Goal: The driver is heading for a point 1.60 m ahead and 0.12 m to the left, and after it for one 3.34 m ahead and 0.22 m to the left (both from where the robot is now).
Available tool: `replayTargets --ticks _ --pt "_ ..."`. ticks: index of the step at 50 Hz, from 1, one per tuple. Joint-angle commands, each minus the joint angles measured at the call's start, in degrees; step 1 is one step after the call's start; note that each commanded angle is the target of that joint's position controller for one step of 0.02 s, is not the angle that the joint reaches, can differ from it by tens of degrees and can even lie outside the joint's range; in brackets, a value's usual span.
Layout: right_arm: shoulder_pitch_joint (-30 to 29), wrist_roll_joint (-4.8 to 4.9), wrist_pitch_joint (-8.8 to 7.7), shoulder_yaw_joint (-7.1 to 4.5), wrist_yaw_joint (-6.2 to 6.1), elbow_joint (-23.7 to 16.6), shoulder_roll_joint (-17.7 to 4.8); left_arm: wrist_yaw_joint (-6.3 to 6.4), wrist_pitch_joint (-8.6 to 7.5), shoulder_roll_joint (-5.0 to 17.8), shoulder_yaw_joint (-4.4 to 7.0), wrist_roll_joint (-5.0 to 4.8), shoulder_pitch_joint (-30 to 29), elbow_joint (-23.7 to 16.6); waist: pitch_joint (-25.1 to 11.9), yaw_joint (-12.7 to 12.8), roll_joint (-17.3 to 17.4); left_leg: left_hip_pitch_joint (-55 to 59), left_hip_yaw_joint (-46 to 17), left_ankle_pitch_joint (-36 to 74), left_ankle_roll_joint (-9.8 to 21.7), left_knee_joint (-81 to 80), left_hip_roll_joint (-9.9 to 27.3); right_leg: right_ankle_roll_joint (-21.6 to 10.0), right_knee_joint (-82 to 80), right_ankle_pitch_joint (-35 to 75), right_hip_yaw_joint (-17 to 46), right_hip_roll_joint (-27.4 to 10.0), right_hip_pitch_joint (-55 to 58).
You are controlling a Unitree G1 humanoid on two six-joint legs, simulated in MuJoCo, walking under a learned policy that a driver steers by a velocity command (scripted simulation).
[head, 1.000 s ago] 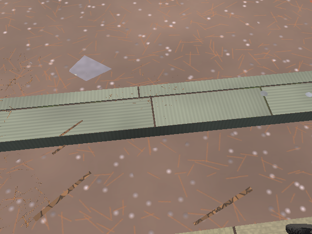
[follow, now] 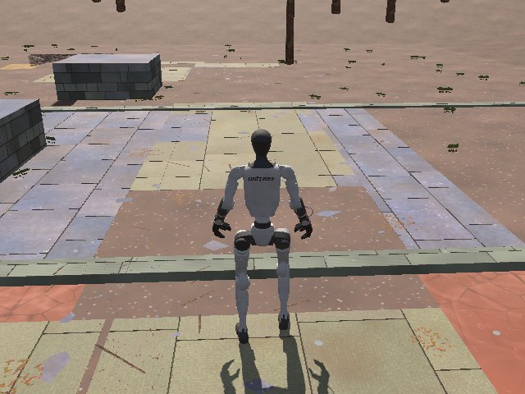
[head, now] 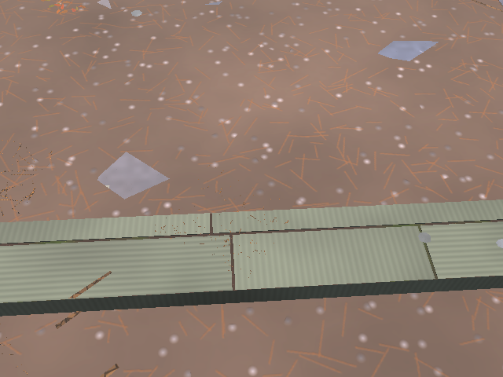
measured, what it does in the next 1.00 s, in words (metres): steps on the spot, turning left: right foot, then left foot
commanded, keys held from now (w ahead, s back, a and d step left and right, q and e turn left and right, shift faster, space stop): e+shift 0.04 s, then shift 0.16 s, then q+shift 0.54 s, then shift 0.20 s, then e+shift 0.06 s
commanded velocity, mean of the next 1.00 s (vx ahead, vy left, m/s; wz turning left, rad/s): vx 0.00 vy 0.00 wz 0.23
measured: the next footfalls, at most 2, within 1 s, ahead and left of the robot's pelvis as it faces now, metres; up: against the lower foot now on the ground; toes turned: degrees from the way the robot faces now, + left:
right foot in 0.08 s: +0.06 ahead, -0.14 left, +0.00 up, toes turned -9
left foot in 0.58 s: +0.06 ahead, +0.09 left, +0.00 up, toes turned +7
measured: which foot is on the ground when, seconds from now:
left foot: down 0.00-0.08, up 0.10-0.56, down 0.58-1.00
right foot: up 0.00-0.06, down 0.08-0.58, up 0.60-1.00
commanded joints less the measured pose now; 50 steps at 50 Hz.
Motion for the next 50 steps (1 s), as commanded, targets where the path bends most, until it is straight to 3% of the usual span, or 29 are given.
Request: replayTargets --ticks 1,3,4,5,6,7,8,9,10,12,14,15,16,18,19,24,26,28,29,30,31,32,33,34,35,36,41,47,50 --pt "0.2 1.29 -1.10 -3.98 0.76 -2.5 -12.4 -0.79 -0.34 4.3 1.12 0.01 -2.7 -6.1 -5.0 -1.3 10.6 7.0 -6.3 32.2 10.2 -2.6 15.3 -2.5 -7.7 0.1 -3.2 1.1 1.4" --pt "-0.3 2.63 -1.80 -4.01 1.49 -1.8 -11.7 -0.51 0.21 4.8 1.93 0.24 0.4 -5.3 -5.9 1.2 9.2 4.3 -3.2 31.6 6.9 4.3 14.0 -5.4 -17.7 5.1 -4.1 3.5 10.0" --pt "2.7 2.54 -2.26 -3.55 2.02 -0.3 -9.9 0.42 0.07 7.1 3.13 0.74 4.4 -4.1 -8.0 2.9 4.0 -0.5 0.1 29.1 3.5 13.0 10.5 -7.9 -24.1 14.4 -2.1 5.2 20.0" --pt "2.4 0.25 -2.62 -2.62 2.15 -2.0 -7.4 1.70 -0.36 14.1 4.90 1.00 8.5 -4.6 -10.5 4.0 -9.5 -17.6 2.7 6.4 -1.7 30.2 4.8 -13.1 -25.0 40.9 15.2 -6.9 34.6" --pt "-0.4 -1.73 -2.99 -1.34 1.91 -5.2 -5.3 1.67 -1.63 17.8 4.88 2.93 6.7 -6.4 -16.6 3.5 -19.6 -31.0 -4.6 -22.8 -4.6 43.8 -3.1 -26.9 -25.3 52.8 34.5 -20.9 37.9" --pt "-4.1 -0.40 -2.50 -2.47 1.75 -4.1 -9.3 0.99 -2.70 12.3 3.41 2.89 7.1 -5.8 -18.4 7.4 -8.5 -30.7 -11.6 -21.4 -4.2 48.9 -1.2 -26.9 -26.8 47.3 28.5 -19.5 35.2" --pt "-4.4 1.04 -1.99 -2.44 1.47 -3.9 -9.2 1.09 -3.36 10.7 2.55 2.51 4.7 -4.9 -14.1 5.2 -6.9 -30.2 -11.9 -16.8 -3.0 47.7 -0.1 -23.1 -26.9 40.5 22.1 -15.9 30.3" --pt "-3.1 0.88 -1.51 -2.33 0.77 -2.6 -8.3 1.51 -3.39 9.1 2.24 1.52 1.0 -4.8 -11.4 3.0 -3.5 -29.4 -12.2 -12.0 -2.7 43.9 0.9 -19.4 -27.2 33.2 18.2 -11.9 26.6" --pt "-2.0 0.23 -0.93 -2.50 0.28 -2.0 -8.8 1.83 -3.15 8.2 1.67 0.83 -2.3 -5.1 -9.4 1.4 -4.3 -27.4 -11.7 -7.9 -3.1 41.6 0.7 -17.8 -27.8 31.9 15.6 -10.1 22.5" --pt "3.6 0.22 -0.17 -2.18 0.56 0.9 -7.7 2.27 -3.38 5.1 0.10 1.97 -6.1 -5.1 -10.8 -1.4 -5.3 -19.7 -10.0 -2.2 -4.1 40.3 -0.3 -17.2 -29.0 33.1 9.9 -8.1 17.6" --pt "5.8 0.68 0.04 -0.86 0.94 2.6 -4.5 2.35 -4.21 0.7 -1.46 2.86 -7.2 -3.5 -10.7 -1.8 -5.4 -13.5 -10.5 1.1 -4.6 29.4 0.9 -16.0 -29.8 28.6 4.9 -6.5 15.9" --pt "4.3 0.79 0.03 -0.29 1.15 2.2 -3.7 2.41 -4.44 0.9 -1.40 3.17 -6.6 -2.5 -9.4 -0.6 -6.3 -11.8 -10.5 1.6 -4.4 24.8 1.1 -15.8 -30.4 25.1 4.2 -6.6 15.3" --pt "2.3 0.87 0.05 -0.23 1.31 1.1 -4.4 2.58 -4.43 2.6 -0.86 3.42 -5.8 -1.7 -7.9 0.7 -7.3 -11.4 -10.3 1.1 -4.2 22.4 0.9 -16.4 -31.1 21.6 4.7 -7.8 15.2" --pt "0.2 1.29 0.16 -1.19 1.50 -0.9 -8.4 3.05 -3.61 7.6 0.82 3.21 -4.5 -0.5 -5.1 2.4 -8.1 -14.5 -8.8 -2.3 -3.5 22.7 0.1 -18.4 -32.1 16.3 7.7 -11.2 16.5" --pt "0.0 1.52 0.23 -1.52 1.59 -1.6 -9.3 3.25 -3.19 8.3 1.17 2.90 -4.1 -0.1 -4.1 2.8 -7.5 -16.4 -8.8 -4.0 -3.2 23.3 0.5 -19.0 -32.4 14.8 9.1 -12.8 17.5" --pt "2.3 1.64 0.78 -1.62 2.49 -2.9 -6.8 3.60 -2.60 7.1 1.57 1.94 -5.8 0.9 -3.8 1.9 -5.4 -17.8 -7.4 -8.0 -1.6 22.0 1.2 -18.5 -29.7 25.1 8.1 -16.1 22.3" --pt "4.0 1.90 0.85 -1.81 3.11 -3.2 -6.1 3.73 -2.35 7.2 1.97 1.39 -7.2 1.0 -5.3 0.7 -5.2 -14.8 -5.7 -5.8 -0.4 17.0 0.3 -16.6 -26.8 29.2 5.3 -15.8 23.8" --pt "7.5 1.95 0.80 -2.32 3.45 -2.6 -5.9 3.84 -1.87 6.5 2.17 0.49 -8.0 1.5 -6.5 -1.5 -4.2 -7.6 -3.8 3.8 2.1 5.6 -2.3 -12.2 -20.2 26.8 0.2 -13.4 22.0" --pt "9.8 1.61 0.62 -3.60 2.84 -2.2 -9.1 3.66 -1.89 4.8 2.04 0.79 -5.4 2.5 -6.6 -1.5 2.3 -1.2 -10.1 16.3 5.0 -0.9 -1.1 -7.5 -10.8 18.1 -4.2 -8.9 16.5" --pt "11.9 1.20 0.12 -5.99 1.67 -3.5 -18.4 3.40 -2.24 1.5 1.02 3.32 -7.7 -0.7 -6.1 -0.6 20.4 9.9 -33.9 43.0 13.6 -3.0 13.1 -1.0 8.0 -8.9 -8.3 1.0 -3.3" --pt "13.4 -0.93 -1.15 -5.43 2.28 -4.9 -17.7 3.40 -3.01 1.5 0.66 3.20 -14.2 -3.0 -10.5 -4.1 18.1 11.9 -43.4 46.6 23.0 -5.1 17.8 -0.1 19.5 -22.1 3.0 7.1 -11.4" --pt "11.9 -1.07 -2.38 -5.09 2.63 -5.2 -16.2 3.23 -3.45 3.0 1.06 2.16 -14.4 -2.8 -10.8 -3.6 10.8 13.5 -39.6 42.7 22.0 -5.3 16.1 -1.0 23.4 -19.2 7.2 5.7 -13.7" --pt "9.0 0.23 -2.88 -4.93 2.32 -5.4 -15.0 3.30 -3.80 3.7 1.32 1.73 -13.6 -2.0 -9.3 -1.7 6.8 13.4 -35.5 39.5 18.7 -4.4 12.8 -1.8 22.5 -13.6 8.2 4.6 -14.9" --pt "6.2 1.64 -2.53 -4.51 1.78 -6.0 -13.4 3.68 -3.98 4.2 1.58 2.14 -12.8 -1.1 -8.7 -0.6 4.1 13.0 -32.9 37.7 16.0 -4.1 10.8 -1.8 20.0 -9.1 8.5 3.7 -15.4" --pt "4.3 2.52 -1.92 -3.96 1.10 -6.6 -12.1 3.92 -3.97 4.9 1.90 2.33 -12.4 -0.9 -8.6 0.3 4.9 11.5 -31.3 37.3 14.6 -4.3 9.3 -1.5 18.1 -6.0 8.8 3.4 -13.5" --pt "3.9 2.48 -1.32 -3.73 0.58 -7.1 -11.8 3.70 -4.01 4.3 1.80 2.14 -12.1 -0.7 -9.0 0.7 6.0 10.5 -30.8 38.2 14.0 -4.4 7.9 -1.0 17.9 -3.7 8.4 4.4 -11.6" --pt "5.2 1.27 -0.27 -3.19 -0.55 -7.5 -11.6 3.35 -3.59 3.3 1.37 1.35 -9.8 1.6 -9.8 -0.4 6.7 10.4 -28.0 37.1 12.8 -4.0 6.1 1.2 9.8 2.1 6.9 5.4 -8.5" --pt "3.1 0.03 0.29 -2.18 -0.13 -7.8 -11.2 3.09 -3.60 3.7 1.28 1.27 -10.4 1.8 -6.4 -1.5 9.4 4.9 -29.9 30.6 12.8 -3.7 5.7 1.3 1.6 2.1 6.1 3.8 -3.0" --pt "0.5 -1.10 -0.23 0.15 0.63 -7.0 -6.0 2.26 -3.95 2.3 0.47 1.25 -7.5 3.4 -7.2 -0.9 9.0 2.2 -26.6 31.3 12.4 -3.4 5.5 0.4 -5.8 2.9 5.0 1.2 5.6"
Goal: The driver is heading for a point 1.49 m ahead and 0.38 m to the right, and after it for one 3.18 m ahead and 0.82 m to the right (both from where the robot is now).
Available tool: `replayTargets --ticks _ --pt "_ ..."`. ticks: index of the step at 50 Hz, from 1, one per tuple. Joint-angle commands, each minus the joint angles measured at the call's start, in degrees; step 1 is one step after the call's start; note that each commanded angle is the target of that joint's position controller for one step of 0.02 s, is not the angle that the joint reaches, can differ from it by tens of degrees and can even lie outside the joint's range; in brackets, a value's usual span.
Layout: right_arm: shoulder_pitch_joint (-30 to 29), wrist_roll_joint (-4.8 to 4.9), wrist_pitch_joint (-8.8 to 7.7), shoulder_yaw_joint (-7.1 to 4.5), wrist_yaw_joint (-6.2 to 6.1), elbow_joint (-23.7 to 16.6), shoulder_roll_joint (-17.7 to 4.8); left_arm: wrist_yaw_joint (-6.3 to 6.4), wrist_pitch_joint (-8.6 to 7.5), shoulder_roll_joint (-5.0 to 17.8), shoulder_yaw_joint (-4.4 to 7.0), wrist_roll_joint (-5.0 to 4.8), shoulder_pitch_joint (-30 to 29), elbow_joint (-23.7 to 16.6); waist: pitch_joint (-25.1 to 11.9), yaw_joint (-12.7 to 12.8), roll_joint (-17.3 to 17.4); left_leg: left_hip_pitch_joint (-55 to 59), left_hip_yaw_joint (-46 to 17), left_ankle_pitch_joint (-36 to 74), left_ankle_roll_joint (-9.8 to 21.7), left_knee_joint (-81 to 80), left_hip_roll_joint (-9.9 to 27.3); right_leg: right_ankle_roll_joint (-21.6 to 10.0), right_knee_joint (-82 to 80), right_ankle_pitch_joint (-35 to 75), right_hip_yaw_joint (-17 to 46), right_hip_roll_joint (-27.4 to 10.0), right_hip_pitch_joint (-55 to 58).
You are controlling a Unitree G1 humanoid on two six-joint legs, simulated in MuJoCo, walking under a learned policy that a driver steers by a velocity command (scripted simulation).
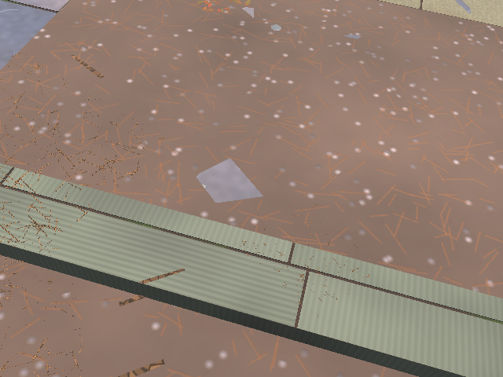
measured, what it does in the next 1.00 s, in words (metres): walks ahead: right foot, then left foot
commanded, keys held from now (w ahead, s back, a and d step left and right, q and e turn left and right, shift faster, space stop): e+shift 0.02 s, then w+e+shift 0.42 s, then w+shift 0.18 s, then w+q+shift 0.38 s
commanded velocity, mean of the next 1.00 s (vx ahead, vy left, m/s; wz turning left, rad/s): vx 0.74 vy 0.00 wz -0.21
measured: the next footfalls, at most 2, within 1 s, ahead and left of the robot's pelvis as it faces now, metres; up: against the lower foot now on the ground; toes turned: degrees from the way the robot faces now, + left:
right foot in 0.24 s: +0.07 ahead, -0.16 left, +0.00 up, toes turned -10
left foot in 0.62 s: +0.44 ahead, -0.06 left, +0.00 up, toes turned -25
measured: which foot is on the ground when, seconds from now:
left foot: down 0.00-0.26, up 0.28-0.60, down 0.62-0.92, up 0.94-1.00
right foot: up 0.00-0.22, down 0.24-0.64, up 0.66-0.92, down 0.94-1.00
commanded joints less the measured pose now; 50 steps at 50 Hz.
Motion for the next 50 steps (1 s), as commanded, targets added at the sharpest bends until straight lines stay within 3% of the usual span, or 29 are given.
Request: replayTargets --ticks 1,5,10,12,13,14,15,16,18,21,24,27,28,30,31,32,33,34,35,37,39,41,43,44,46,47,48,49,50 --pt "0.1 -1.07 -1.05 -0.54 0.73 -1.8 -4.7 -0.77 -1.23 2.5 -0.09 -0.16 -2.2 -3.6 -6.1 -2.2 10.5 3.2 -6.6 27.9 7.6 -4.0 15.2 -0.8 -6.1 0.6 -1.5 -2.2 6.9" --pt "5.2 0.13 -2.40 -2.84 1.71 0.5 -11.7 -1.78 -2.61 5.8 -0.05 -2.86 -5.1 -5.6 2.7 -6.1 11.9 4.1 -15.8 -25.4 9.5 -14.2 19.1 -6.1 -7.8 -7.6 -3.3 -0.8 -1.8" --pt "5.9 1.17 -4.87 -3.30 1.59 1.4 -10.3 -3.05 -5.57 4.1 -0.88 -3.20 -0.6 -4.2 1.6 -3.7 8.0 12.8 -10.8 -16.2 8.1 -12.9 21.7 -12.4 -14.0 -5.8 -3.8 -2.7 -3.4" --pt "-0.5 1.33 -5.29 -3.10 1.91 -0.7 -9.3 -2.93 -5.62 4.6 -0.18 -2.78 10.7 -0.2 -2.5 3.1 5.2 1.4 -0.3 -3.5 4.9 -4.4 16.3 -13.9 -19.1 -1.1 -7.1 1.2 16.6" --pt "-5.1 0.87 -6.11 -2.08 1.85 -2.9 -6.2 -2.56 -5.79 8.8 1.66 -2.37 23.1 3.4 -6.9 8.7 -1.7 -10.5 8.1 10.9 1.3 14.4 10.1 -16.7 -21.1 -3.3 1.4 -1.1 33.3" --pt "-8.2 0.59 -8.06 -0.96 1.85 -7.4 -3.0 -2.84 -6.80 16.7 3.91 -1.75 30.8 4.0 -7.2 10.0 -18.6 -33.3 12.1 -3.6 -4.7 36.2 0.2 -25.9 -31.9 -12.8 33.9 -14.7 45.8" --pt "-8.1 1.73 -10.11 -0.91 2.26 -7.2 -4.8 -3.23 -7.30 11.8 2.38 -1.51 29.4 2.6 -6.2 9.5 -11.7 -44.1 3.8 -12.3 -3.8 42.6 1.7 -27.7 -35.6 -19.1 41.9 -17.1 50.9" --pt "-8.5 2.79 -11.39 -0.98 3.09 -7.0 -5.9 -3.03 -7.25 8.8 1.54 -0.77 26.6 1.5 -2.1 8.4 -7.9 -48.6 2.8 -8.8 -3.0 44.1 4.2 -26.7 -35.6 -15.9 37.8 -16.2 50.5" --pt "-9.1 0.75 -12.30 -0.88 3.68 -6.5 -6.2 -2.79 -6.34 7.1 0.82 -0.91 24.9 0.3 1.2 6.4 1.0 -48.3 4.5 -3.9 -3.3 39.2 6.1 -24.6 -35.1 -4.3 29.6 -12.9 46.4" --pt "-9.2 -0.15 -11.63 -0.80 4.37 -6.9 -5.0 -1.46 -4.99 5.1 -0.45 -1.93 21.2 -0.7 3.7 2.4 -1.1 -38.1 7.5 1.1 -5.5 28.3 5.7 -22.0 -36.1 9.5 20.8 -7.6 32.3" --pt "-16.3 -0.14 -11.82 1.06 4.92 -9.1 -0.8 0.71 -4.32 7.1 -0.01 -1.81 18.1 -1.1 6.4 3.4 -2.7 -20.7 14.0 12.0 -7.1 11.2 1.8 -19.5 -39.7 17.7 13.2 -3.0 12.5" --pt "-16.3 1.33 -11.18 0.03 4.94 -9.3 -3.7 1.21 -5.00 6.5 -0.62 -2.00 21.4 1.1 3.7 3.3 -5.9 -13.1 11.9 18.4 -5.4 6.7 2.0 -17.0 -38.5 27.2 14.6 -7.0 17.2" --pt "-16.0 1.59 -11.17 -1.03 4.46 -9.7 -6.3 0.72 -4.51 3.8 -1.64 -2.30 24.5 2.6 1.0 2.8 -4.1 -13.5 13.9 10.5 -2.3 6.4 1.1 -14.8 -31.1 48.1 12.8 -5.7 24.6" --pt "-2.7 2.28 -11.46 -2.80 3.40 -7.6 -8.5 -0.44 -3.05 6.9 -1.55 0.23 23.0 4.0 -10.9 -5.8 -9.8 6.9 13.4 8.8 2.5 1.7 1.0 -11.1 -4.7 82.9 13.8 -5.3 25.9" --pt "14.2 2.80 -10.40 -3.84 2.63 -2.9 -11.0 -0.44 -3.62 9.2 -0.83 0.56 14.2 1.0 -19.1 -13.8 -9.2 26.3 8.3 12.4 4.5 -3.6 6.5 -11.4 9.0 74.6 14.7 -3.8 17.0" --pt "24.1 2.59 -9.48 -3.24 2.19 1.8 -12.1 -0.84 -5.16 0.3 -3.04 3.61 11.5 -1.4 -22.6 -12.2 7.7 47.1 1.1 30.5 5.1 4.3 16.1 -11.5 24.4 8.4 12.1 2.1 -2.1" --pt "26.3 0.96 -8.77 -3.42 2.97 4.0 -11.5 -0.46 -6.58 0.0 -3.79 -1.34 17.4 -1.4 -24.3 -9.6 21.0 59.2 -21.1 44.8 18.2 6.8 31.0 -5.7 43.2 -18.4 9.8 7.4 -24.2" --pt "29.7 0.41 -7.82 -3.38 2.36 5.1 -7.8 -0.44 -7.45 3.0 -3.71 -3.22 9.3 -3.4 -19.6 -14.7 11.2 56.4 -21.9 26.2 18.5 2.1 29.1 -5.5 47.3 -19.3 8.9 2.6 -34.9" --pt "31.5 -0.47 -7.52 -2.63 2.14 7.4 -5.4 -0.64 -7.97 1.3 -4.52 -3.68 0.6 -7.5 -12.2 -15.1 9.6 50.5 -19.3 15.9 16.3 -2.9 26.3 -6.1 50.7 -20.8 5.2 0.4 -40.9" --pt "27.0 -0.80 -7.25 -0.86 2.36 10.1 -2.0 -1.84 -8.33 -5.8 -6.98 -1.14 -3.8 -12.0 1.4 -6.9 5.5 29.4 -18.8 5.3 13.4 -10.2 23.9 -7.6 55.6 -22.3 1.6 -2.5 -44.9" --pt "15.9 1.56 -6.92 0.71 1.22 9.1 0.3 -3.93 -7.64 -9.5 -9.63 -0.35 -3.2 -17.5 9.7 3.5 7.4 3.7 -13.9 -2.8 9.8 -18.1 20.5 -7.3 50.3 -21.8 3.3 -7.1 -42.1" --pt "6.7 2.05 -7.12 0.07 -0.48 7.0 -3.5 -4.14 -7.75 -7.3 -10.27 1.16 0.5 -19.6 10.4 9.2 8.4 -14.5 -9.5 -2.3 8.6 -22.1 16.9 -4.2 46.3 -14.0 1.1 -8.3 -32.9" --pt "4.2 3.50 -8.02 -2.38 -0.87 4.6 -10.3 -3.86 -8.50 -4.7 -10.20 2.99 5.1 -19.9 1.6 12.2 1.2 -37.1 -1.4 -6.7 7.0 -28.2 11.0 -3.6 18.6 2.2 -3.0 -7.0 10.4" --pt "9.8 2.96 -9.30 -3.08 0.21 5.8 -13.0 -2.80 -8.61 -0.4 -6.64 2.05 10.2 -16.8 -7.6 13.8 0.2 -37.1 -2.6 18.9 7.1 -22.8 11.9 -3.2 22.1 6.4 -8.5 -0.7 32.5" --pt "9.0 1.91 -9.06 -4.09 2.21 6.6 -18.4 0.50 -6.14 9.1 -0.51 -1.89 31.8 -12.3 -20.4 27.5 6.1 -20.9 -1.3 54.5 -0.8 10.3 10.4 -4.3 9.9 -2.0 -6.8 1.0 45.7" --pt "8.2 0.29 -9.39 -2.44 2.11 4.7 -9.8 0.83 -5.86 13.9 0.52 -1.18 37.3 -8.8 -19.7 23.8 -5.1 -22.5 -4.1 22.4 -3.8 35.4 6.7 -6.0 2.0 -12.2 12.0 -7.3 44.0" --pt "18.1 2.04 -9.88 -0.32 2.76 2.4 1.0 0.82 -6.13 16.3 -0.57 0.94 32.1 -8.3 -20.6 11.6 -31.9 -26.0 -5.4 -6.0 -2.3 60.6 -0.3 -10.4 -27.2 -19.4 46.6 -20.6 36.1" --pt "22.3 5.08 -9.09 -0.62 3.10 3.9 0.9 0.27 -6.54 10.9 -1.42 0.68 22.7 -10.9 -16.0 6.0 -22.8 -32.4 -3.7 0.4 -2.9 73.7 1.8 -14.1 -37.3 -33.6 59.7 -26.0 30.6" --pt "18.4 5.22 -7.71 -0.11 2.90 2.9 3.0 -0.60 -6.32 5.8 -2.16 -0.92 17.4 -9.7 -6.0 4.5 -13.0 -36.4 1.5 4.0 -2.5 78.1 5.3 -15.8 -36.4 -38.8 51.8 -25.3 22.9"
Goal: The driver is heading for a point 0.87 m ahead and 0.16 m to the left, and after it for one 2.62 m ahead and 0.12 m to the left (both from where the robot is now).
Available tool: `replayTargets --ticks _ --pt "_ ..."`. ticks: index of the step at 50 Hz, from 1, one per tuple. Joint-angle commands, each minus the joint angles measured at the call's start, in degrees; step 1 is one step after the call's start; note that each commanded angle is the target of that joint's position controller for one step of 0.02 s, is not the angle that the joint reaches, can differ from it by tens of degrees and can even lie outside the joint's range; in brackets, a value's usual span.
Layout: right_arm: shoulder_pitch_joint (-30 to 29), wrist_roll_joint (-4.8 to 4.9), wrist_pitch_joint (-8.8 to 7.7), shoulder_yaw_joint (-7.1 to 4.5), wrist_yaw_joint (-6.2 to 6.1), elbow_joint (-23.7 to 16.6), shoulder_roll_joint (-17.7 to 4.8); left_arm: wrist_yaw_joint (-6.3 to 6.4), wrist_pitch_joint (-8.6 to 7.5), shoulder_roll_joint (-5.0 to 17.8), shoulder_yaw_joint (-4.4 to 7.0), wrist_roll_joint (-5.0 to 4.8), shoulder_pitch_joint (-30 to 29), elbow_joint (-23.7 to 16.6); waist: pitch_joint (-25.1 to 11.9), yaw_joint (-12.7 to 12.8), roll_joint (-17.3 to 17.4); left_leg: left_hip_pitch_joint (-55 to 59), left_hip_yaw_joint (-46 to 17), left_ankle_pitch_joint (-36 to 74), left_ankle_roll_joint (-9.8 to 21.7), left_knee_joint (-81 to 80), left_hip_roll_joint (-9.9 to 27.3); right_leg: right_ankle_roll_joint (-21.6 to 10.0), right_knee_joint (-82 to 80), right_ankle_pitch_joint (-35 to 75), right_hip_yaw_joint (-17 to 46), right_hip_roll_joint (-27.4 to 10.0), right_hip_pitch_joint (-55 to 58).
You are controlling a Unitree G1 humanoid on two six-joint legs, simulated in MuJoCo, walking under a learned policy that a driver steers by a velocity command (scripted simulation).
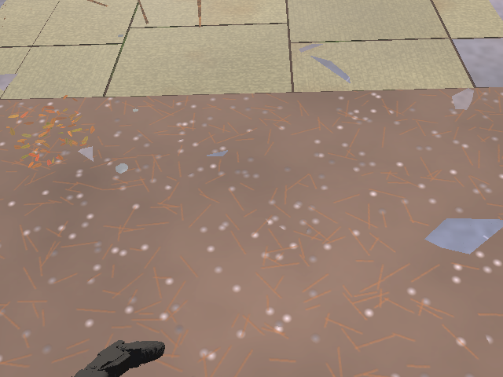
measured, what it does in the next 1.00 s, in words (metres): climbs: left foot, then right foot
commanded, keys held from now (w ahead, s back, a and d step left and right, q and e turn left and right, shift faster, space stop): w+q+shift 0.42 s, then w+shift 0.10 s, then w+e+shift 0.48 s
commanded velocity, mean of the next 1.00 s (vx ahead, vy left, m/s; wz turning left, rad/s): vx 1.00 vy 0.00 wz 0.29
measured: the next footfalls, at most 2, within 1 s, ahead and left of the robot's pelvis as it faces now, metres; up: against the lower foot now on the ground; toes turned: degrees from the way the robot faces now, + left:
left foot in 0.36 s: +0.48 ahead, +0.11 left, +0.00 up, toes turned +21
right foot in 0.84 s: +0.98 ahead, +0.18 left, +0.00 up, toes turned +22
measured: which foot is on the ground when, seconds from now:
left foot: up 0.00-0.34, down 0.36-0.86, up 0.88-1.00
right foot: down 0.00-0.36, up 0.38-0.82, down 0.84-1.00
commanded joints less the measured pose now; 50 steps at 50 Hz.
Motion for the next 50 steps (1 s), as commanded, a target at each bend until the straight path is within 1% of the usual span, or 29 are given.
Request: replayTargets --ticks 1,2,3,5,8,12,14,16,17,18,19,20,21,22,23,24,26,30,33,36,40,42,43,44,45,46,47,48,50 --pt "-8.0 0.85 0.00 0.94 0.18 -12.2 3.8 -0.86 0.83 9.3 5.19 -0.93 12.1 5.3 3.4 2.8 -11.9 -35.7 5.8 7.7 2.0 32.8 3.5 -12.1 -50.4 -23.5 45.1 -18.9 27.7" --pt "-9.7 0.19 1.53 0.97 0.16 -12.9 3.8 -1.80 1.11 5.5 4.68 0.35 9.8 7.9 6.5 0.5 -9.9 -34.6 7.1 8.1 3.1 31.6 5.4 -9.9 -47.1 -15.8 33.5 -16.2 21.4" --pt "-9.7 0.68 3.04 0.74 0.71 -13.8 3.5 -2.05 1.17 2.1 4.13 1.27 8.7 10.2 7.5 -1.4 -12.2 -32.8 6.7 6.4 3.6 31.0 6.2 -8.3 -45.9 -8.2 23.4 -14.9 17.9" --pt "-13.1 0.51 5.24 0.57 0.88 -15.3 2.5 -1.51 1.20 1.0 4.37 0.52 8.3 13.1 9.8 -1.8 -10.6 -32.7 7.1 1.2 3.9 21.7 6.8 -5.7 -48.4 2.0 7.8 -12.3 18.3" --pt "-19.9 -1.52 5.32 -0.01 1.68 -18.9 -0.7 0.97 0.24 4.7 5.64 1.10 6.6 13.8 11.1 -2.6 -8.4 -33.2 8.6 9.7 3.7 4.1 7.9 -5.1 -52.6 16.3 -4.3 -9.2 24.5" --pt "-23.9 -0.86 3.77 -0.50 3.42 -18.7 -2.6 2.41 -0.18 15.0 8.29 0.71 5.8 13.3 6.4 -2.7 -1.6 -18.2 19.1 19.7 5.0 -19.6 5.6 -5.5 -55.9 28.0 -14.9 -5.6 32.1" --pt "-22.9 0.30 3.49 -1.90 3.54 -18.4 -5.3 1.98 0.55 19.3 9.47 0.69 7.6 13.4 2.7 -4.1 -5.1 -12.0 23.0 17.9 6.1 -23.1 1.5 -6.0 -49.6 58.2 -15.0 -7.6 40.7" --pt "-12.8 1.09 4.82 -4.02 3.26 -16.3 -9.8 1.26 1.92 22.1 10.68 -0.98 4.9 11.8 -2.5 -10.2 -10.3 -1.3 23.9 10.5 8.3 -24.5 -0.9 -6.3 -34.0 78.3 -14.6 -9.4 44.5" --pt "-1.4 0.87 5.55 -6.03 2.98 -13.0 -13.4 1.04 2.06 21.4 10.75 -1.17 2.9 10.6 -7.0 -15.3 -9.9 13.4 21.9 9.5 10.6 -28.1 -1.8 -6.5 -19.3 79.0 -13.0 -8.7 39.0" --pt "6.4 0.78 5.80 -7.08 2.14 -9.6 -15.1 0.66 1.44 17.0 9.48 -1.25 -0.3 9.9 -5.1 -18.8 -1.7 25.2 16.0 12.7 13.8 -36.3 -0.1 -3.9 5.1 45.4 -11.5 -1.6 26.0" --pt "1.4 -0.88 4.94 -5.68 2.69 -8.3 -14.7 0.13 -0.66 4.1 6.12 0.53 0.3 7.6 3.5 -9.4 19.2 25.4 3.6 20.3 15.4 -34.5 -0.3 -3.0 30.3 -8.3 -5.3 9.5 5.3" --pt "-5.9 -2.58 2.24 -3.65 3.18 -13.5 -13.2 -0.43 -3.27 3.1 4.68 -1.12 9.5 1.6 -9.7 0.5 24.0 32.3 -32.7 -8.7 27.0 -50.6 11.5 -4.1 35.0 -8.5 8.4 11.7 -8.7" --pt "-6.5 -2.26 0.93 -3.78 3.30 -15.2 -10.1 -0.51 -4.73 10.4 5.75 -2.70 2.8 1.1 -6.8 -2.8 11.0 28.9 -40.8 -21.2 25.1 -61.4 14.9 -5.4 30.6 -2.0 10.8 8.6 -11.5" --pt "-6.6 -1.99 -0.43 -3.58 3.45 -14.1 -9.3 -0.42 -4.89 12.4 6.24 -3.51 -0.6 1.1 -1.2 -1.4 0.1 21.2 -38.3 -22.0 22.2 -63.2 15.6 -6.1 23.6 3.3 10.0 6.3 -10.6" --pt "-9.8 -1.95 -1.38 -3.08 3.57 -14.0 -8.4 0.17 -4.07 11.4 6.10 -2.13 -0.3 2.9 0.5 0.9 -8.5 13.1 -32.5 -17.8 19.2 -61.4 13.9 -5.7 17.6 7.7 10.4 2.9 -4.8" --pt "-12.9 -2.30 -1.80 -3.14 3.05 -14.4 -8.9 0.15 -3.30 10.8 6.16 -1.11 1.6 3.5 1.7 3.3 -7.1 6.9 -28.4 -13.8 19.1 -59.8 11.9 -4.3 13.1 10.2 10.9 1.6 -1.2" --pt "-14.2 -2.55 -1.96 -1.92 1.68 -13.8 -6.0 0.14 -1.49 11.4 6.59 -0.36 2.1 4.8 4.6 3.9 -6.0 -1.1 -19.0 -7.0 17.7 -60.4 8.1 -2.3 6.5 12.2 9.8 -0.9 2.3" --pt "-8.6 -2.22 -1.66 -0.58 -0.76 -9.6 -3.4 -0.44 -0.33 6.5 4.43 0.51 -10.1 1.9 8.1 -2.9 -2.6 -3.0 -0.9 13.0 13.3 -60.9 3.7 -0.6 -13.0 30.2 3.1 -1.5 0.7" --pt "-4.0 -2.00 -1.93 -0.03 -1.01 -6.4 -4.2 -1.92 -0.97 5.2 4.05 -0.96 -17.3 1.2 8.6 -7.6 -0.6 -0.6 4.2 13.4 9.8 -65.8 4.8 -2.2 -27.1 43.5 -1.2 1.7 6.8" --pt "-1.3 -2.77 -1.80 0.07 -0.79 -2.9 -4.7 -3.89 -1.28 6.4 4.95 -2.82 -20.9 0.1 10.2 -8.5 0.3 12.6 8.5 23.3 6.7 -65.8 7.6 -4.9 -35.4 41.3 -1.7 4.6 2.8" --pt "-4.6 -5.55 -0.57 -1.24 -1.93 -2.4 -9.4 -5.05 -0.98 11.1 7.45 -3.53 -11.6 0.8 0.9 0.0 7.0 27.4 13.1 74.3 2.4 -50.8 10.6 -8.9 -32.6 31.0 -6.9 11.9 10.1" --pt "-14.5 -7.11 0.23 -2.18 -2.27 -5.2 -11.7 -3.70 1.24 15.7 9.69 -3.99 15.7 8.0 -8.9 14.1 7.6 18.6 15.2 87.7 1.3 -22.5 11.0 -12.1 -30.9 29.6 -3.0 9.8 35.1" --pt "-19.9 -7.39 -0.60 -1.32 -1.97 -8.1 -8.4 -2.68 2.55 16.7 9.41 -2.91 26.8 11.8 -12.5 17.4 -4.1 -0.1 14.3 43.9 1.5 3.1 3.8 -13.1 -26.5 24.6 6.5 5.4 53.6" --pt "-7.2 -3.11 -2.44 1.51 -0.34 -10.7 1.1 -3.35 0.96 19.3 9.49 -0.46 22.7 11.2 -19.4 4.7 -28.4 -29.2 4.5 -14.8 -3.6 23.5 -6.0 -28.5 -35.2 2.6 44.2 -8.3 73.5" --pt "-11.3 -1.31 -4.77 1.34 0.68 -11.5 -5.4 -2.49 1.27 13.9 9.55 0.27 20.6 9.5 -20.6 9.0 -16.0 -33.7 0.3 -7.2 0.7 20.1 -3.3 -26.2 -48.4 -15.8 54.9 -8.2 73.0" --pt "-18.0 -0.26 -5.75 0.93 0.94 -13.1 -7.3 -2.05 0.80 12.2 8.90 0.88 18.4 9.1 -11.1 7.7 -7.7 -34.1 0.4 -3.0 2.8 14.7 -0.7 -23.1 -50.6 -12.5 49.3 -7.0 63.4" --pt "-21.8 -1.71 -6.18 1.22 0.55 -14.1 -6.2 -2.80 0.30 11.5 8.50 0.56 14.7 9.0 -4.2 4.0 4.2 -29.8 1.6 -0.9 3.9 8.4 0.9 -20.8 -52.3 -4.7 44.8 -4.4 50.6" --pt "-21.8 -3.06 -6.10 1.13 0.18 -14.1 -5.3 -3.10 -0.24 11.5 8.34 0.20 11.6 8.6 -1.0 0.9 5.6 -26.8 1.4 0.0 3.2 3.8 1.8 -21.1 -52.5 2.1 40.9 -1.9 42.5" --pt "-19.7 -3.72 -4.96 0.82 -0.20 -13.9 -5.3 -2.82 -0.15 10.8 7.99 -0.75 9.0 8.2 3.2 -2.5 2.4 -23.6 2.4 0.3 0.8 -1.4 3.8 -21.4 -54.0 11.5 33.7 2.5 32.6"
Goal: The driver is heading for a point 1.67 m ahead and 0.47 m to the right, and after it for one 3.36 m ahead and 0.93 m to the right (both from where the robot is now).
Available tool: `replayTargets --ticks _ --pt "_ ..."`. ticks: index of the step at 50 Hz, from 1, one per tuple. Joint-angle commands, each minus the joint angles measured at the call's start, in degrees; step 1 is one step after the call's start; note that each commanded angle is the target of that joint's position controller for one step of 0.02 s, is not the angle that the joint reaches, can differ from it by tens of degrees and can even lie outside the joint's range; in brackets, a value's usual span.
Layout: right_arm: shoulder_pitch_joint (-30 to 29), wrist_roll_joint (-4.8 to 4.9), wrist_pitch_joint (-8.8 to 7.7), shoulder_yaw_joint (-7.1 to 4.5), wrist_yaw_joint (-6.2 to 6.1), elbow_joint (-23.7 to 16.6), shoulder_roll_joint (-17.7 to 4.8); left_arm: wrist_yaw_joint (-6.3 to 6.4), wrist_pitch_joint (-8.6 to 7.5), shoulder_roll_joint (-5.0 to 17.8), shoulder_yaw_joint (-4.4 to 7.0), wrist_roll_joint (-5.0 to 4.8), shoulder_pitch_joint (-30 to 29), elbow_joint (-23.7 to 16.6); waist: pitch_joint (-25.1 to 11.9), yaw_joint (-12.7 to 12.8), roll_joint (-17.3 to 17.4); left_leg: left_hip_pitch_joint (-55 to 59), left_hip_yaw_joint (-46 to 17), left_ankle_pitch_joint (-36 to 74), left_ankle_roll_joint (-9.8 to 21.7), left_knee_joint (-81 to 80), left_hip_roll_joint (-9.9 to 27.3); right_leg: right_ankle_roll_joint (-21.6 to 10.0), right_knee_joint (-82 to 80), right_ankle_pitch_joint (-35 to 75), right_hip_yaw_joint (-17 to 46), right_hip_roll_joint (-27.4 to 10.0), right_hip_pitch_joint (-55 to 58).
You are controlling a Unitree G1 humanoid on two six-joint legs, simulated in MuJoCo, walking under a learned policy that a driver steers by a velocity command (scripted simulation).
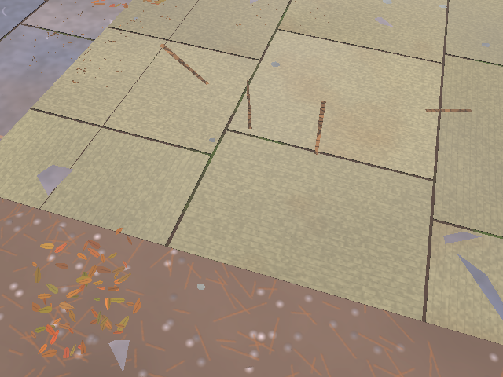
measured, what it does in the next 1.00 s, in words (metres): walks ahead, turning right: left foot, then right foot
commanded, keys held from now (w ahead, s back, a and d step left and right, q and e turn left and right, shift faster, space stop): w+e+shift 0.48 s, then w+shift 0.18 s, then w+q+shift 0.34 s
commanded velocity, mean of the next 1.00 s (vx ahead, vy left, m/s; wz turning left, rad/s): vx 1.00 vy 0.00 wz -0.47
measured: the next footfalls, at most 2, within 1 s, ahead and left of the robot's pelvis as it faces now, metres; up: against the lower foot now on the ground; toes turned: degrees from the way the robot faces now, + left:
left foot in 0.28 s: +0.52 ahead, +0.12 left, +0.00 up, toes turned -25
right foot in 0.76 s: +0.75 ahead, -0.34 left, +0.00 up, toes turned -37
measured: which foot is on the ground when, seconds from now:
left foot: up 0.00-0.26, down 0.28-0.78, up 0.80-1.00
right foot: down 0.00-0.30, up 0.32-0.74, down 0.76-1.00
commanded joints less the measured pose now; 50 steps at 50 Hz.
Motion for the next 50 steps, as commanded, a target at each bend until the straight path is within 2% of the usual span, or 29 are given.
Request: replayTargets --ticks 1,5,7,10,12,13,14,15,16,17,18,19,20,21,24,28,31,34,36,38,39,40,41,42,43,45,46,48,50 --pt "1.8 -0.74 -0.48 -1.91 -0.77 -5.0 -6.7 0.46 -1.51 4.4 0.72 -1.35 -3.7 -5.5 -0.9 -5.3 4.7 -13.2 -0.5 0.8 -2.3 -7.1 3.9 -9.7 -16.4 -2.6 28.3 -14.8 5.3" --pt "-13.0 -2.04 -0.47 -0.75 -1.05 -11.1 -3.3 2.38 -0.88 5.3 0.87 -1.98 0.0 -3.5 3.3 -0.2 0.5 -4.0 5.1 17.9 -5.3 -31.3 1.0 -6.0 -16.6 8.3 20.4 -9.0 -9.3" --pt "-16.3 -1.15 -0.69 -1.06 -0.73 -12.5 -2.8 2.47 -0.33 5.8 1.23 -2.31 3.3 -1.9 1.0 2.4 -1.7 4.2 5.6 27.1 -5.6 -39.4 -2.1 -3.3 -16.4 6.6 21.7 -8.7 -10.8" --pt "-18.9 1.28 -0.97 -2.82 -0.93 -14.2 -5.9 2.65 0.04 4.7 1.26 -3.24 5.3 0.0 -0.5 3.0 -3.6 6.4 2.0 26.7 -5.6 -48.4 -2.8 -1.4 -11.5 4.3 26.1 -10.1 -0.7" --pt "-17.5 2.41 -1.60 -4.46 -1.21 -14.4 -9.3 3.06 0.57 5.3 1.82 -2.87 4.3 0.2 -2.3 0.9 -4.5 8.3 1.5 21.8 -4.5 -51.5 -3.1 -0.1 -3.9 16.1 27.5 -11.4 6.9" --pt "-10.8 2.62 -1.97 -5.64 -1.44 -13.4 -11.2 3.01 1.02 6.6 2.29 -2.35 2.5 -0.2 -7.3 -3.4 -5.1 15.5 2.3 20.4 -3.2 -51.6 -2.7 1.4 4.8 25.8 26.2 -10.8 9.0" --pt "3.0 2.97 -1.57 -6.34 -1.86 -11.1 -12.2 2.72 1.54 6.4 1.94 -0.65 -0.8 -1.9 -17.5 -10.5 -6.4 31.4 -0.2 16.1 -0.5 -45.9 2.8 2.8 19.0 27.7 23.8 -10.8 5.1" --pt "16.5 3.03 -0.47 -6.70 -2.38 -8.9 -15.1 2.41 1.63 -0.2 -0.17 1.86 0.6 -3.7 -27.4 -12.6 2.9 50.3 -11.3 6.6 1.8 -40.3 13.7 3.4 38.4 -3.8 18.1 -7.1 -6.7" --pt "16.0 1.14 -0.64 -6.71 -0.81 -6.6 -17.3 2.18 1.11 -2.2 -2.13 -3.62 10.5 -6.4 -35.5 -5.9 33.0 61.9 -47.3 -19.2 13.2 -52.8 28.5 5.2 54.6 -24.6 13.2 -5.6 -25.6" --pt "12.1 0.57 0.13 -5.88 -0.86 -9.0 -9.7 3.23 1.89 3.3 -1.51 -4.71 6.6 -4.4 -26.1 -8.6 22.3 55.3 -45.1 -33.5 10.3 -56.8 23.8 5.5 57.7 -18.1 10.7 -12.2 -31.8" --pt "9.9 0.67 0.93 -5.23 -1.33 -8.3 -7.1 3.12 2.14 6.4 -0.80 -2.96 -1.0 -5.7 -16.5 -9.9 13.5 46.5 -33.1 -24.2 7.2 -57.3 20.5 5.6 56.7 -13.6 7.5 -13.0 -33.5" --pt "8.9 -0.07 1.42 -5.09 -1.26 -7.0 -7.5 2.93 2.32 5.7 -0.69 -1.55 -5.5 -6.6 -10.0 -9.0 2.1 37.3 -25.4 -11.1 6.1 -58.3 18.5 5.8 55.6 -11.6 5.9 -14.9 -31.8" --pt "7.7 -0.64 1.49 -5.03 -1.16 -5.6 -7.5 2.58 2.15 4.6 -0.58 -0.62 -8.5 -8.1 -5.4 -7.5 -0.2 30.3 -19.4 -2.6 6.2 -59.2 16.7 5.7 52.8 -9.5 5.7 -17.0 -30.7" --pt "6.5 -0.98 1.32 -4.68 -1.05 -4.3 -6.7 2.04 2.55 3.1 -0.67 -1.40 -8.2 -8.9 -3.3 -5.4 1.6 25.0 -14.8 0.7 6.0 -60.6 15.7 5.6 51.7 -9.3 5.8 -19.0 -28.6" --pt "4.0 1.11 1.09 -4.10 -0.11 -1.4 -4.2 1.50 4.14 0.5 -1.43 -2.70 -8.8 -11.0 -0.5 -2.4 4.5 18.4 -4.9 6.4 5.6 -63.9 15.1 5.8 50.2 -9.3 5.0 -22.5 -30.4" --pt "4.1 0.32 0.35 -4.69 -0.09 0.9 -8.5 1.05 3.26 1.1 -2.24 -1.55 -12.8 -12.5 3.4 -1.1 1.5 12.2 5.8 14.6 6.1 -68.6 12.8 7.3 37.8 4.8 5.4 -21.1 -28.8" --pt "10.2 0.73 0.35 -4.89 0.04 3.6 -10.9 -0.25 1.86 1.4 -2.63 -1.21 -21.3 -14.0 6.0 -4.5 -2.0 14.9 11.3 18.1 5.1 -72.8 12.5 5.1 22.3 13.4 0.4 -18.1 -24.0" --pt "14.8 1.55 1.61 -4.69 0.07 6.4 -13.8 -1.66 0.49 2.1 -2.49 -1.69 -27.5 -16.5 6.3 -4.8 1.1 24.6 13.9 39.8 5.0 -70.3 14.7 3.0 11.9 9.0 -4.5 -14.0 -20.9" --pt "16.8 1.46 2.74 -4.35 -0.49 8.4 -15.8 -1.41 0.65 5.3 -0.78 -1.32 -23.6 -17.0 0.3 0.2 7.5 30.2 13.1 68.4 5.1 -59.7 16.7 1.2 10.6 1.2 -7.0 -10.3 -11.5" --pt "13.3 1.26 3.54 -3.77 -1.01 8.9 -17.0 0.52 1.58 11.2 2.50 -1.33 0.8 -11.2 -11.7 14.7 10.0 16.5 12.9 70.0 2.8 -32.3 14.2 -1.5 6.8 4.1 -2.9 -12.1 21.8" --pt "18.3 0.13 2.90 -1.62 -0.62 6.4 -7.9 1.80 1.79 17.0 3.45 -0.11 7.4 -8.2 -21.7 9.8 -4.9 -5.3 10.7 13.8 0.8 -7.8 5.4 -2.7 9.3 -6.3 18.8 -27.2 46.3" --pt "23.0 2.83 0.85 -0.41 -0.09 6.3 -5.9 1.57 0.82 15.7 2.86 0.99 9.0 -8.9 -37.2 7.6 -12.2 -12.2 -1.5 -8.9 1.5 5.7 0.3 -7.2 -3.1 -26.6 45.3 -36.6 51.1" --pt "13.1 5.25 0.43 -2.44 -0.38 4.6 -11.4 1.08 0.14 10.4 1.73 1.20 7.7 -7.6 -26.1 9.6 -5.5 -18.5 -2.2 -5.6 1.5 8.5 2.6 -4.0 -8.9 -31.1 41.2 -33.6 42.9" --pt "8.4 5.68 0.41 -2.30 -0.58 2.6 -9.6 0.96 -0.32 8.6 1.18 0.66 4.5 -6.2 -13.6 7.5 -4.1 -22.2 0.1 -1.9 0.8 7.0 4.5 -3.2 -10.5 -24.8 31.7 -32.5 32.1" --pt "7.0 4.34 0.82 -2.06 -0.91 2.5 -7.8 0.86 -0.85 7.2 0.89 0.86 0.3 -5.3 -8.3 4.1 0.2 -20.4 0.9 1.8 0.3 4.5 7.4 -2.2 -11.9 -17.0 25.1 -31.2 22.5" --pt "12.2 3.54 3.51 -2.53 -0.57 4.4 -5.7 0.40 -1.97 1.9 -0.06 1.99 -4.8 -4.2 -5.7 -1.8 -3.7 -12.7 0.3 7.1 -0.2 2.4 11.1 -0.8 -14.3 -8.5 13.4 -28.1 10.5" --pt "13.1 3.81 4.80 -2.57 -0.32 5.0 -4.5 0.21 -2.26 0.3 -0.12 1.25 -6.3 -3.5 -4.7 -2.8 -3.7 -11.8 0.6 7.1 -0.4 1.5 12.0 -0.1 -15.8 -5.3 8.8 -27.2 8.2" --pt "10.8 3.73 6.61 -2.64 -0.24 4.5 -3.4 0.38 -2.59 0.6 0.15 0.59 -8.4 -2.2 -0.1 -3.9 -3.0 -14.3 1.0 8.1 -1.0 -0.2 12.8 1.7 -18.6 0.7 0.7 -26.5 4.2" --pt "7.0 3.22 6.94 -2.50 -0.19 2.8 -3.3 1.07 -2.74 1.5 0.37 1.38 -9.0 -1.6 3.0 -4.0 -2.6 -17.5 1.7 14.5 -1.3 -5.1 12.1 2.5 -20.0 6.5 -6.0 -24.1 3.2"
Velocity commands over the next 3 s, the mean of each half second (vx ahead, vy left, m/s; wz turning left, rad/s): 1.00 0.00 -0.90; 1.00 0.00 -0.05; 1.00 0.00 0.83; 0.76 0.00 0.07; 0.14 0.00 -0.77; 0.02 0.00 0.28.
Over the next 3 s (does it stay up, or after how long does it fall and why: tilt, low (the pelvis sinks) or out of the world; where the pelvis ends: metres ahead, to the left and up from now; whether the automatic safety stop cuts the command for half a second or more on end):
stays up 1.78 -0.48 0.00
